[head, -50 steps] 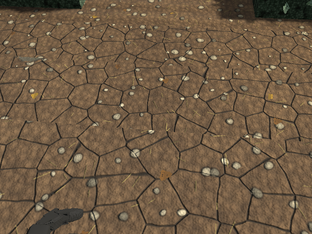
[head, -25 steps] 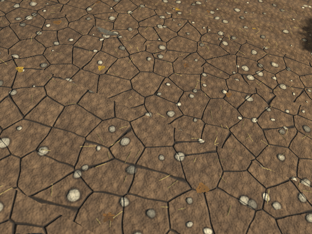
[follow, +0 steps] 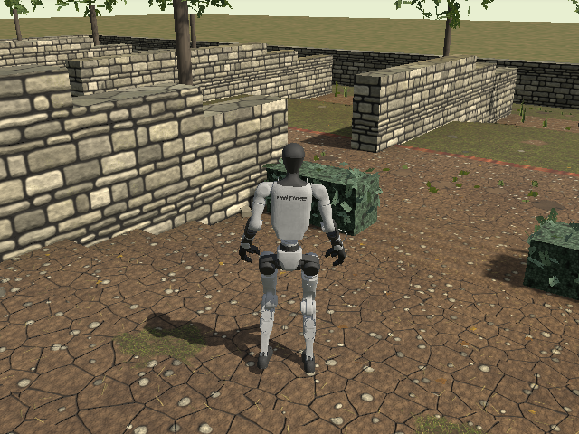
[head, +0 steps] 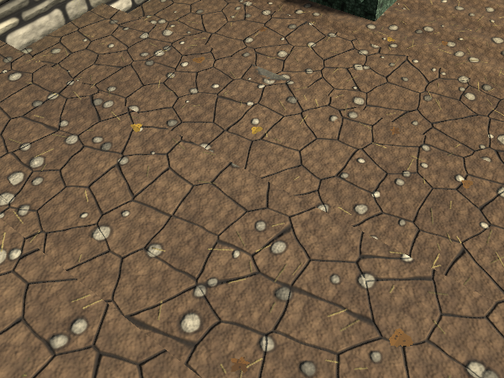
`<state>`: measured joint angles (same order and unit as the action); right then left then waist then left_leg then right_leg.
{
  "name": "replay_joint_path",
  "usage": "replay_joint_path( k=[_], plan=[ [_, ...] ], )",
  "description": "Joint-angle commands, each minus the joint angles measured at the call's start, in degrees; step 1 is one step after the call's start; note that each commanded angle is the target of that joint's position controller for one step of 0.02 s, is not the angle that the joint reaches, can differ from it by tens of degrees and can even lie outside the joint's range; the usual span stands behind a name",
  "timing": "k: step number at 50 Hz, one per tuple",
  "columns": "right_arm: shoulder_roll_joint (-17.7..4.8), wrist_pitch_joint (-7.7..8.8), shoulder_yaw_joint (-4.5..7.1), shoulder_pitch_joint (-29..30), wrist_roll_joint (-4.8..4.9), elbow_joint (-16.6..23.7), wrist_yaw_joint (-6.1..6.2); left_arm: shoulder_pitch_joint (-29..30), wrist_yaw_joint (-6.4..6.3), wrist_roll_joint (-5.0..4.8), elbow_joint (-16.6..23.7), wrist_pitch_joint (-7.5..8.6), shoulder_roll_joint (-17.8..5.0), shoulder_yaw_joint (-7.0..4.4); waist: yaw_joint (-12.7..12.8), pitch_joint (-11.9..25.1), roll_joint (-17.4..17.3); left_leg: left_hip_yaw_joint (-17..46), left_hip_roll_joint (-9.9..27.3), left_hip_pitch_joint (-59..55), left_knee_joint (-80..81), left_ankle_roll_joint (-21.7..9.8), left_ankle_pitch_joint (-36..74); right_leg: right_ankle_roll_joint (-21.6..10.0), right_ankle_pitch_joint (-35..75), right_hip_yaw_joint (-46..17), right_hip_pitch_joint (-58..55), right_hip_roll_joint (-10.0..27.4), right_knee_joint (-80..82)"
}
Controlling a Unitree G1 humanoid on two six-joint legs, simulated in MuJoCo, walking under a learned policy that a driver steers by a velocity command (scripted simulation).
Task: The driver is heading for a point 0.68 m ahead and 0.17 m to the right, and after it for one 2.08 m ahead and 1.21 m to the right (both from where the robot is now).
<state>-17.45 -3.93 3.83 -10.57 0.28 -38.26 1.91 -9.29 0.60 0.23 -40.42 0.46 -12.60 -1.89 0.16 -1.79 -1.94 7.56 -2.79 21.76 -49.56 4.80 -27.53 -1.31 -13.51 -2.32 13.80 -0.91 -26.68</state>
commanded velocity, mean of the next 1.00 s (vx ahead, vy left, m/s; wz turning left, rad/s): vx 0.41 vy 0.00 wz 0.03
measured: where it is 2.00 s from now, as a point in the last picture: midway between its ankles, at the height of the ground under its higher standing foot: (348, 242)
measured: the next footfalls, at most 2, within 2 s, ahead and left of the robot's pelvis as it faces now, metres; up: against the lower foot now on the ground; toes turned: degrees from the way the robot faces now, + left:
left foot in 0.16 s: +0.02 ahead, +0.13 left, +0.00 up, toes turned -1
right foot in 0.74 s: +0.38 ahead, -0.19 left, -0.16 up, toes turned -3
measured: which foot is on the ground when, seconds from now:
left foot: up 0.00-0.14, down 0.16-0.74, up 0.76-1.00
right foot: down 0.00-0.18, up 0.20-0.72, down 0.74-1.00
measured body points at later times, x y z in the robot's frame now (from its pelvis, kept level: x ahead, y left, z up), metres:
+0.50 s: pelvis +0.12 +0.00 -0.01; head +0.14 +0.02 +0.44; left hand +0.33 +0.25 -0.10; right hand +0.10 -0.27 -0.13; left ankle -0.02 +0.13 -0.74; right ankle +0.22 -0.12 -0.71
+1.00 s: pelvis +0.43 -0.12 -0.17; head +0.45 -0.13 +0.28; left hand +0.38 +0.12 -0.31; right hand +0.57 -0.36 -0.28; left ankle +0.54 +0.00 -0.74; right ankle +0.34 -0.19 -0.90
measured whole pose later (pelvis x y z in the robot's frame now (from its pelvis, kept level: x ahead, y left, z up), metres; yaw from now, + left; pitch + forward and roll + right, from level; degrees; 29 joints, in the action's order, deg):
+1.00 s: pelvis +0.43 -0.12 -0.17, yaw -2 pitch +2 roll +1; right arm -11.2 3.5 0.5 -10.2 0.5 -40.3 1.9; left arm -25.6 1.3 0.7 -58.4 3.3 -11.1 -0.1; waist 0.3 -0.7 -0.6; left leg -1.7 4.0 56.2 -84.7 -0.5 -9.2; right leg -4.8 -23.9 2.4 9.3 -3.8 -30.8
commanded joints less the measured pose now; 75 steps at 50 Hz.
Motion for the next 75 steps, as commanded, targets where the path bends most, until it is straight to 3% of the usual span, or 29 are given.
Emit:
replay_joint_path(
  k=[1,8,9,10,12,20,27,31,34,36,37,38,39,41,42,44,47,48,50,53,56,59,60,61,62,63,65,68,75],
  plan=[
    [-1.9,1.01,0.11,2.1,0.53,3.7,-0.63,1.1,-0.57,-1.07,3.3,-0.48,-11.1,-3.01,1.7,2.2,13.5,-5.9,1.7,1.5,6.1,0.3,0.9,-10.0,-9.5,-13.3,-4.4,10.2,12.8],
    [-2.8,5.1,0.4,-5.1,0.36,-1.0,-1.68,-2.0,-1.19,-2.48,2.2,-0.93,-11.7,-3.22,-1.3,2.4,10.1,-8.3,1.9,-19.7,28.5,-8.1,12.1,-8.6,-15.0,-13.5,5.3,9.9,9.7],
    [-4.3,5.52,0.83,-11.8,0.5,-2.7,-1.56,1.3,-0.82,-1.74,3.5,-0.17,-8.5,-2.2,-4.4,3.9,6.9,-2.2,7.0,-28.5,29.2,-10.2,9.5,-5.9,-13.7,-9.8,13.6,7.4,1.5],
    [-9.6,5.85,2.37,-16.7,-0.14,-4.3,-1.74,3.8,-0.57,-1.19,6.0,1.09,-4.6,-1.2,-5.3,4.4,-7.2,12.8,15.5,-31.5,33.0,-15.0,-4.0,-1.6,-12.4,2.0,23.4,-0.7,-13.7],
    [-8.4,7.29,1.89,-15.2,-0.44,-3.5,-1.91,6.7,-0.29,-2.59,7.7,3.0,-10.8,-3.02,-5.8,-5.5,-6.9,25.5,23.8,-27.2,40.7,-21.4,-9.4,-1.3,-16.3,-1.2,36.4,3.0,-28.5],
    [-6.5,7.31,0.8,-11.3,-0.39,-3.3,-1.04,3.7,2.7,-0.21,5.1,4.81,-6.2,-1.89,-2.4,0.2,-5.3,-2.5,11.3,-12.0,38.0,-16.2,31.1,1.7,11.5,6.3,13.5,1.0,-22.9],
    [-7.2,7.81,1.85,-18.6,1.06,-5.9,0.03,10.7,4.1,-2.3,8.3,5.75,-9.9,-3.77,-4.5,-4.5,-7.9,6.2,19.7,-31.1,24.2,-14.4,24.0,-2.5,17.4,-6.7,33.9,8.1,-17.1],
    [-2.8,6.12,0.6,-23.1,1.79,-7.0,1.1,19.2,6.39,-0.61,9.8,6.34,-6.3,-2.37,-11.5,-9.0,4.1,4.0,15.4,-29.7,19.1,-11.1,19.4,1.1,27.0,-2.1,37.0,7.0,-1.1],
    [-9.1,6.03,1.86,-18.5,1.29,-6.7,0.15,7.6,5.4,-0.64,5.0,6.29,-7.4,-3.81,-7.2,-0.6,1.2,1.5,12.3,-27.4,7.9,-10.1,29.4,0.7,30.0,0.0,13.6,4.2,6.4],
    [-9.2,6.21,1.7,-13.4,1.26,-7.1,0.81,-9.4,3.85,-1.52,-0.4,5.18,-11.2,-5.42,3.0,8.1,0.6,-1.5,9.8,-17.9,-14.5,-7.7,32.1,-0.5,43.5,1.1,-9.2,6.6,11.8],
    [-6.1,6.88,1.05,-13.0,0.78,-8.2,0.52,-20.8,3.29,0.02,-4.4,4.57,-12.9,-5.65,8.8,11.1,8.6,-3.1,4.4,-1.4,-36.9,-4.2,4.5,-3.6,51.1,-0.6,-27.7,10.8,8.4],
    [1.8,7.53,-0.81,-22.1,-0.04,-9.8,-0.5,-24.6,3.61,2.72,-5.2,4.65,-15.4,-4.0,6.1,19.4,25.1,2.4,-0.1,21.7,-61.4,-2.7,-30.3,-6.0,77.4,-2.5,-49.5,16.2,-19.1],
    [0.5,9.27,-1.52,-26.2,2.52,-9.7,-1.21,-28.5,3.77,2.0,-7.1,3.4,-16.0,-4.49,7.6,27.9,28.1,7.3,0.8,28.8,-67.9,-2.7,-27.8,-9.5,79.0,-9.5,-53.9,19.3,-20.8],
    [-2.0,10.16,-0.7,-19.3,3.06,-7.2,-0.11,-23.4,3.12,0.27,-8.5,1.52,-14.6,-4.42,4.7,22.6,8.3,0.8,2.6,35.0,-69.0,-1.6,-14.3,-13.1,51.3,-17.3,-38.9,22.1,-7.7],
    [-0.4,9.54,-1.34,-15.1,3.65,-4.1,1.07,-17.2,2.62,-1.31,-9.2,1.34,-17.0,-4.46,1.1,18.1,7.5,-6.0,3.7,39.7,-71.2,-0.5,-6.2,-18.0,30.7,-27.9,-29.9,26.0,2.2],
    [0.6,7.69,-1.85,-9.4,2.31,-1.8,1.92,-9.5,2.33,-0.89,-9.4,3.06,-10.1,-1.53,-1.8,7.6,2.6,-5.1,7.9,39.8,-69.9,-2.7,-0.9,-15.7,31.5,-26.9,-12.2,26.4,4.2],
    [5.2,7.25,-3.29,-4.1,1.38,0.9,0.44,-8.0,1.5,-0.21,-12.6,4.29,-4.8,0.52,-4.5,0.1,3.3,-0.4,11.2,43.6,-56.7,-7.5,5.8,-10.0,27.5,-14.7,-1.0,18.8,2.2],
    [2.0,7.9,-2.71,-1.0,1.11,2.9,-0.34,-4.5,0.74,0.25,-10.8,4.99,-5.0,1.03,-5.9,-3.2,3.1,-3.1,10.4,34.6,-32.9,-7.6,17.6,-5.8,24.6,-5.7,8.6,11.0,7.5],
    [2.7,8.89,-2.46,3.4,-2.27,2.6,-0.68,-7.9,-1.47,0.99,-10.9,5.76,-6.5,0.72,-2.3,-1.2,4.3,-10.3,5.7,8.4,-8.4,-4.5,39.3,-4.0,31.0,1.0,19.6,5.1,12.0],
    [4.9,9.01,-3.22,11.6,0.88,5.7,-1.76,-15.9,-2.93,-2.13,-14.3,4.75,-10.0,-0.47,0.8,-3.7,5.7,-8.7,3.5,11.3,10.8,-3.2,38.5,-5.7,37.4,-3.5,-0.5,10.6,16.1],
    [3.2,9.57,-2.39,16.6,0.78,7.0,-3.51,-21.8,-3.48,-1.39,-16.1,2.41,-9.2,-1.29,2.8,-6.3,4.3,-9.0,1.2,15.6,22.4,-5.7,34.9,-4.7,41.5,-6.0,-16.8,12.5,11.9],
    [-1.0,9.83,0.04,3.7,-0.03,3.9,-3.61,-19.6,-2.63,-0.05,-14.3,1.21,-9.5,-2.16,-4.1,4.1,8.2,-9.4,-0.9,-4.4,22.4,-9.7,29.5,-5.8,56.2,-6.8,-18.7,10.4,-4.5],
    [-4.1,9.73,1.13,-8.5,-0.82,1.4,-3.07,-16.3,-1.93,0.52,-12.2,1.43,-8.7,-1.84,-9.5,13.0,7.1,-3.1,6.5,-26.0,16.1,-13.4,38.8,-5.2,43.2,-6.2,-5.5,7.5,-19.3],
    [-8.3,9.62,2.57,-16.5,-1.34,-1.3,-3.21,-26.1,-1.11,-0.43,-12.4,2.23,0.3,0.63,-7.4,25.9,-7.0,23.0,25.0,-50.4,18.4,-25.5,30.7,-1.7,4.2,-5.8,17.1,-2.3,-44.1],
    [-2.6,9.16,1.73,-18.6,-0.21,-2.6,-3.1,-24.0,-0.4,-1.65,-13.4,2.6,-4.6,-0.52,-9.4,28.5,-5.3,33.3,27.2,-49.5,26.4,-25.4,16.9,-1.5,-20.5,-10.3,22.5,-3.6,-50.6],
    [-1.2,8.82,1.09,-12.4,0.33,-2.8,-2.53,-17.6,-0.58,-3.18,-10.3,2.32,-8.7,-2.48,-7.5,14.6,-4.7,25.5,24.7,-38.4,30.0,-21.3,7.6,-1.4,-16.8,-8.1,27.9,-0.3,-52.1],
    [1.2,9.09,0.42,-1.4,0.18,-2.4,-2.25,-10.4,-1.33,-2.71,-7.0,1.65,-8.4,-3.32,-2.7,1.4,-1.3,13.0,19.9,-17.3,36.8,-17.3,9.2,-1.3,-8.2,-4.8,25.5,4.2,-45.7],
    [2.0,10.57,0.65,3.1,-0.69,-3.4,-2.98,-15.7,-1.8,-1.92,-7.9,-0.64,-4.0,-3.26,2.0,0.6,-3.4,2.5,16.8,-4.7,41.9,-15.6,13.1,0.0,-4.4,-4.2,15.9,7.0,-42.0],
    [-3.8,10.57,2.47,-1.8,-0.92,-8.2,-1.02,-3.0,-0.96,-0.96,-1.4,0.07,-4.7,-3.37,-0.5,-0.7,-0.7,-10.8,16.5,-11.6,41.6,-14.3,26.6,0.5,15.8,-3.8,23.7,7.5,-21.4]
  ],
)
Velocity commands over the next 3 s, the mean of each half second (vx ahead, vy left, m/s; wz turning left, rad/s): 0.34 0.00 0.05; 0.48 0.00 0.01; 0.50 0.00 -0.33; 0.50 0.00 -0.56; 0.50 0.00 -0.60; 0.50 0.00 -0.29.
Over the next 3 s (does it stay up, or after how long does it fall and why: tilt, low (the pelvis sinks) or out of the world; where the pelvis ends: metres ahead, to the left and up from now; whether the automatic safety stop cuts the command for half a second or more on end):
stays up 1.39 -0.59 -0.31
